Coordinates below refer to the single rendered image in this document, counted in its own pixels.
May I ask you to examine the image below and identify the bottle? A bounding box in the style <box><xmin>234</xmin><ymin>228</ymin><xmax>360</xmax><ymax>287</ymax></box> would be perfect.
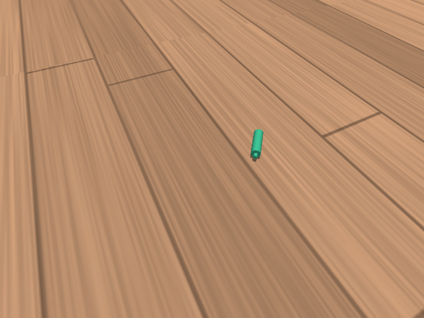
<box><xmin>251</xmin><ymin>129</ymin><xmax>263</xmax><ymax>159</ymax></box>

